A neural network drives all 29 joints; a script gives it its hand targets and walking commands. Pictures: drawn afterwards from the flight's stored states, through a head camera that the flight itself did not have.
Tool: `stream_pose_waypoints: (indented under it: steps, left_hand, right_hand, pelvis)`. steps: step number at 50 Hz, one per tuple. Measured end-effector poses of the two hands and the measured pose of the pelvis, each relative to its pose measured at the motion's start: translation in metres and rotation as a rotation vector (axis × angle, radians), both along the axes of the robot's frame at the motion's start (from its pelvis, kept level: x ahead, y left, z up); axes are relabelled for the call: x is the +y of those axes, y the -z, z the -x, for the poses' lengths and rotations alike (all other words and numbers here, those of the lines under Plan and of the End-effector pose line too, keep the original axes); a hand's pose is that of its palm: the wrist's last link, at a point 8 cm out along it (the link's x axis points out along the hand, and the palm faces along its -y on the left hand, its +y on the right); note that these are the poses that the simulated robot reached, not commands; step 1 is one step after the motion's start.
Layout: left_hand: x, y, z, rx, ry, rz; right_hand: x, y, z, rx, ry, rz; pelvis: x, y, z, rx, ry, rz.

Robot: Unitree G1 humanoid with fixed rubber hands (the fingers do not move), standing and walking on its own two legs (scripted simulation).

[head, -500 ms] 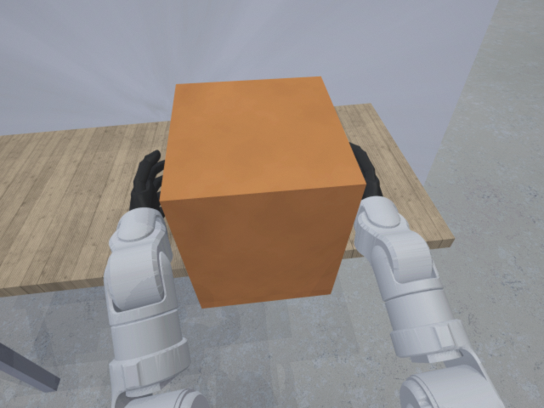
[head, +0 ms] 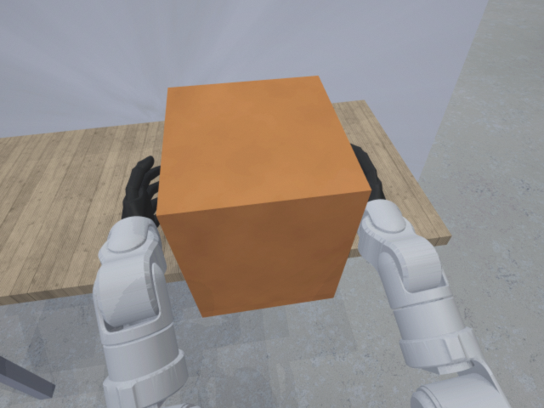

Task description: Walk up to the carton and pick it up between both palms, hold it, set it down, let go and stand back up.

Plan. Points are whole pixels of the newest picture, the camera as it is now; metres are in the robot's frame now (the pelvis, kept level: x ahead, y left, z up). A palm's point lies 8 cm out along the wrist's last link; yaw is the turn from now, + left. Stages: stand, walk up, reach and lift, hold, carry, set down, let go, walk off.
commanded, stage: reach and lift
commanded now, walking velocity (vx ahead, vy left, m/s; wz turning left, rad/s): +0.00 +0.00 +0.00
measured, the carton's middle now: (257, 201) +0.38 +0.00 +0.14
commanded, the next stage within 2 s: hold in 0.14 s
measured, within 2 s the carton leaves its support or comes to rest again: neither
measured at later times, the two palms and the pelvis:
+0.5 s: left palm (145, 222) +0.33 +0.14 +0.17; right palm (371, 202) +0.34 -0.15 +0.15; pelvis -0.01 +0.00 +0.00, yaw +0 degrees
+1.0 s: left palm (144, 223) +0.33 +0.14 +0.17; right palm (370, 203) +0.34 -0.15 +0.15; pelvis +0.00 +0.00 +0.00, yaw +1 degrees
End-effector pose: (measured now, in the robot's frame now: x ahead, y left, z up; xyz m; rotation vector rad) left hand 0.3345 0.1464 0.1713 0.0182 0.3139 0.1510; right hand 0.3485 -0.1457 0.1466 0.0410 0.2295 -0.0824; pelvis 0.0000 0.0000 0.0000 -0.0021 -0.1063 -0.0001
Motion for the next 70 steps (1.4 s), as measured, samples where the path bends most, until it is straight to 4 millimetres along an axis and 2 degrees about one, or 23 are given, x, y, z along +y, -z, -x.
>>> stream_pose_waypoints:
  steps: [25, 35, 46, 70]
  left_hand:
    - [-0.005, 0.001, 0.004, -0.006, -0.006, -0.002]
    - [-0.003, -0.002, -0.002, -0.02, -0.002, 0.0]
    - [-0.001, 0.004, 0.004, -0.01, -0.001, -0.006]
    - [-0.008, 0.002, 0.003, -0.009, 0.007, 0.0]
  right_hand:
    - [-0.004, -0.002, 0.007, -0.011, 0.018, -0.012]
    - [-0.002, -0.006, 0.002, -0.025, 0.022, -0.006]
    - [-0.001, -0.001, 0.006, -0.017, 0.018, -0.006]
    - [-0.007, -0.003, 0.008, -0.02, 0.025, -0.002]
  pelvis:
    - [-0.005, 0.0, 0.011, 0.027, -0.003, -0.002]
    - [-0.004, -0.001, 0.009, 0.034, -0.006, -0.002]
    - [-0.002, 0.0, 0.003, 0.02, -0.009, -0.001]
    - [-0.004, 0.0, 0.004, 0.005, -0.001, -0.001]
